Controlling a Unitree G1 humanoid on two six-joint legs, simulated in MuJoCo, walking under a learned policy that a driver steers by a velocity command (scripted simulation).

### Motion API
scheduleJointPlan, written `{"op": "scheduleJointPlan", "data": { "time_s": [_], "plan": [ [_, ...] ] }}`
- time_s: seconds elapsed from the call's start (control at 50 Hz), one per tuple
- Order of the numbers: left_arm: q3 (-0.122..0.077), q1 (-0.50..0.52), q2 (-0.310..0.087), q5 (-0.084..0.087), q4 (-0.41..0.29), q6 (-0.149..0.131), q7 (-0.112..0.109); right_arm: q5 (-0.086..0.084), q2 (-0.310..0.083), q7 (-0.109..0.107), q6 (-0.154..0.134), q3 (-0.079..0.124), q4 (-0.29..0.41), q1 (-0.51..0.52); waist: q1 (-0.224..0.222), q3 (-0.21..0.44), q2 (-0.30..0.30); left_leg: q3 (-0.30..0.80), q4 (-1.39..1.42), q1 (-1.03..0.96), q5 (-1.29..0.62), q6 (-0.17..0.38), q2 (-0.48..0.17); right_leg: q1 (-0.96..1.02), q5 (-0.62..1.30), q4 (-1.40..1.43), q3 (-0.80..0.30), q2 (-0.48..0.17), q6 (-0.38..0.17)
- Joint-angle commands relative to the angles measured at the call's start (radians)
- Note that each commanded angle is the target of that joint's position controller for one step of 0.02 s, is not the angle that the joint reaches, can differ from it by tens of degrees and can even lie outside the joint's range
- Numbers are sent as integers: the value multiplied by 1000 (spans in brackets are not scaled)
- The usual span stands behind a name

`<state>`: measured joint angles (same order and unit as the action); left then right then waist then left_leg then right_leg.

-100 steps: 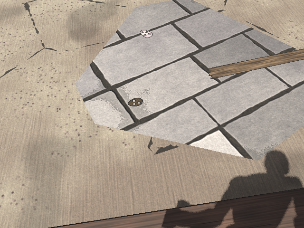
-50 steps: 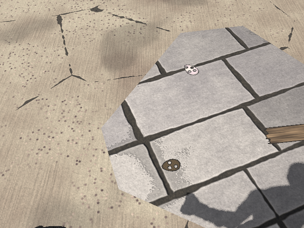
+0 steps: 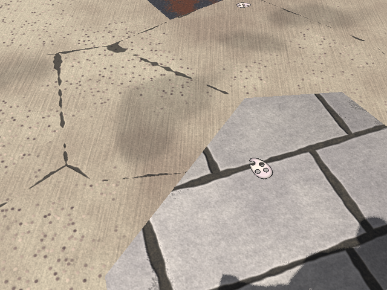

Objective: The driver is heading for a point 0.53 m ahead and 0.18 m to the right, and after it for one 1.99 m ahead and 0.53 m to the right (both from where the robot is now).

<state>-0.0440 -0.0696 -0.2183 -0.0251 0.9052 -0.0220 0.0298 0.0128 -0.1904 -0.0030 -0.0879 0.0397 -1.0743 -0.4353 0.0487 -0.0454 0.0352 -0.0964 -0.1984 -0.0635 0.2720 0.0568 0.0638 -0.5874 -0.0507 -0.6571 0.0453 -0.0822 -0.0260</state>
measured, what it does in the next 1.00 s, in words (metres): walks ahead, turning right: right foot, then left foot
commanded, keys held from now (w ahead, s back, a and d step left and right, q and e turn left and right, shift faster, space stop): w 0.34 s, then w+e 0.30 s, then e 0.36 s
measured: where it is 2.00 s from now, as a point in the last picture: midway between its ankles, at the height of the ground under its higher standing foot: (204, 279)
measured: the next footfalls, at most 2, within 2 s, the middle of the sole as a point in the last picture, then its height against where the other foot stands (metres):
right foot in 0.10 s outside the picture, level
left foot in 0.66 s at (173, 273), level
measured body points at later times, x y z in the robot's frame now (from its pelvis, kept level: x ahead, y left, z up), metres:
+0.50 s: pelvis +0.26 -0.04 +0.00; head +0.29 -0.05 +0.45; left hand +0.20 +0.19 -0.14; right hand +0.41 -0.28 -0.13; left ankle +0.42 +0.11 -0.69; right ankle +0.19 -0.11 -0.74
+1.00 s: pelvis +0.46 -0.01 +0.00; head +0.50 -0.02 +0.45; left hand +0.66 +0.20 -0.13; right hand +0.43 -0.28 -0.13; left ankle +0.50 +0.07 -0.74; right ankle +0.50 -0.15 -0.69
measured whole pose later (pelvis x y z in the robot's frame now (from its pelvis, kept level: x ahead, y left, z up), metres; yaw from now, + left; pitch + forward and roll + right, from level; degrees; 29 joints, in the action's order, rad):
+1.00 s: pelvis +0.46 -0.01 +0.00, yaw -19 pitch +0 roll +0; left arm -0.08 -0.14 -0.25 -0.03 0.84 0.04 0.03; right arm 0.02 -0.22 -0.02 -0.06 0.05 -0.91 -0.27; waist 0.01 -0.08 0.03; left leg -0.24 -0.40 0.19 0.21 0.05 -0.05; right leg -0.56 -0.20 -0.86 0.04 -0.04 -0.02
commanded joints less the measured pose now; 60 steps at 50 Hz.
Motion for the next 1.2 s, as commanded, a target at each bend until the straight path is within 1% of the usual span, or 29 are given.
{"op": "scheduleJointPlan", "data": {
  "time_s": [0.02,0.06,0.1,0.12,0.14,0.16,0.18,0.2,0.24,0.3,0.36,0.56,0.6,0.64,0.66,0.68,0.7,0.72,0.74,0.78,0.84,0.92,0.98,1.08,1.12,1.14,1.16,1.18,1.2],
  "plan": [
    [-7,93,-62,0,-80,-17,-3,8,-149,-8,-8,27,16,-37,-12,-68,-113,125,28,17,-473,132,-295,9,-22,62,22,23,-34],
    [-16,38,-77,-2,-68,-28,-7,13,-162,-11,-6,32,13,-15,-47,-45,-111,108,-66,-12,-645,113,-302,103,-100,101,36,54,-67],
    [-38,-228,-106,-12,24,-47,-19,11,-162,-9,1,31,18,13,-159,90,-66,49,-383,46,-778,79,-240,426,-89,188,66,110,-108],
    [-59,-412,-185,-35,62,-57,-29,3,-122,-5,3,18,46,0,-211,218,29,11,-686,242,-482,55,-186,688,-167,205,-156,-88,-159],
    [-84,-454,-289,-30,75,-52,-27,-31,-24,8,3,3,58,-123,-153,334,284,9,-1033,584,240,19,19,916,-272,360,-672,-349,-296],
    [-74,-342,-237,6,56,-40,-23,-5,-125,3,8,27,54,-36,-133,256,96,162,-1103,666,224,42,-36,820,-375,409,-677,-300,-261],
    [-55,-233,-172,10,34,-40,-23,-5,-131,7,3,33,80,47,-101,113,45,154,-1085,694,123,49,-84,676,-354,418,-519,-270,-232],
    [-39,-188,-115,5,31,-48,-20,-6,-110,10,-3,29,86,87,-81,50,-3,151,-1029,665,49,49,-119,566,-235,451,-418,-227,-208],
    [-22,-180,-61,10,51,-62,-27,20,-77,15,17,26,77,68,-32,24,32,143,-945,577,0,29,-155,458,-73,481,-272,-154,-163],
    [-21,-255,-81,13,82,-81,-33,24,-59,25,41,26,82,90,-18,21,20,115,-896,584,-30,-1,-158,449,51,503,-201,-134,-174],
    [-20,-318,-91,17,102,-81,-34,26,-68,30,52,25,133,230,-41,-30,16,90,-791,692,-120,-33,-183,468,47,543,-177,-120,-184],
    [-24,-436,-113,6,124,-63,-42,2,-79,27,30,8,264,519,-116,-48,37,60,-410,675,-217,-60,-118,616,269,439,-212,-108,-192],
    [-33,-401,-134,1,112,-59,-47,-1,-103,23,18,14,276,486,-83,-36,47,72,-359,593,-155,-42,-106,620,324,386,-235,-121,-173],
    [-41,-347,-150,6,95,-58,-43,2,-137,8,0,33,225,288,10,51,22,51,-256,316,-136,-10,-60,562,450,186,-205,-73,-135],
    [-37,-337,-123,17,79,-60,-39,25,-188,-7,-16,51,187,126,67,156,-37,128,-238,78,-165,25,-145,444,356,-49,-158,-1,-106],
    [-19,-375,-36,53,28,-58,-42,53,-290,-21,-21,73,202,16,70,316,-199,449,-215,-192,-223,84,-442,186,-85,-383,-63,124,-61],
    [-32,-450,-60,48,23,-48,-52,30,-303,-14,0,76,213,71,9,381,-312,698,-141,-196,-453,165,-556,53,-508,-554,-73,186,-59],
    [-45,-435,-98,29,47,-29,-59,16,-212,-11,10,55,235,157,-36,268,-160,563,-162,-73,-495,163,-522,38,-467,-623,-110,113,-61],
    [-45,-380,-79,17,46,-21,-52,6,-133,-11,7,33,242,211,-43,150,-80,400,-155,61,-569,148,-466,37,-417,-606,-102,82,-48],
    [-51,-341,-58,-2,30,2,-37,6,-87,-20,3,15,235,234,-74,72,-130,218,-114,198,-640,102,-383,69,-362,-528,-91,36,-25],
    [-54,-331,-52,-4,7,38,-22,6,-120,-21,-10,21,231,213,-101,96,-150,109,-102,245,-760,118,-370,95,-297,-520,-63,57,-1],
    [-43,-208,-46,-5,-60,61,-5,6,-141,-26,0,26,235,219,-95,72,-162,2,-84,256,-674,125,-359,58,-174,-338,-31,34,15],
    [-29,-131,-41,-3,-100,64,11,4,-166,-25,13,33,239,217,-75,79,-168,-67,-102,278,-615,113,-352,154,-99,-168,14,41,7],
    [-36,-65,-84,-6,-157,68,13,7,-218,-15,49,56,239,171,-32,74,-175,-46,-197,209,-476,95,-411,202,-250,-17,34,59,-23],
    [-38,-109,-84,-11,-155,47,6,8,-221,-19,73,60,229,154,-57,85,-130,-60,-322,226,-370,50,-391,311,-179,159,29,80,-47],
    [-50,-162,-137,-21,-141,27,-5,15,-196,-16,83,55,220,93,-69,135,5,-102,-482,284,-242,-3,-329,444,-17,275,-77,19,-70],
    [-74,-164,-264,-21,-165,17,-18,5,-98,-6,87,28,279,68,-45,183,285,-162,-736,537,270,-79,-170,613,415,304,-444,-287,-194],
    [-76,-253,-243,14,-137,24,-28,5,-132,-18,110,31,280,148,-126,233,172,-1,-871,565,411,-86,-106,581,501,303,-462,-335,-315],
    [-60,-234,-200,17,-126,28,-34,-2,-141,-18,123,34,284,180,-105,185,100,54,-917,578,360,-84,-124,547,482,309,-381,-284,-315]
  ]
}}
Over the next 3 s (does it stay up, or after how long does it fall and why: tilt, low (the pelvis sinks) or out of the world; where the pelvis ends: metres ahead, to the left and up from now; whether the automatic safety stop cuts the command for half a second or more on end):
stays up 0.54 -0.04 0.00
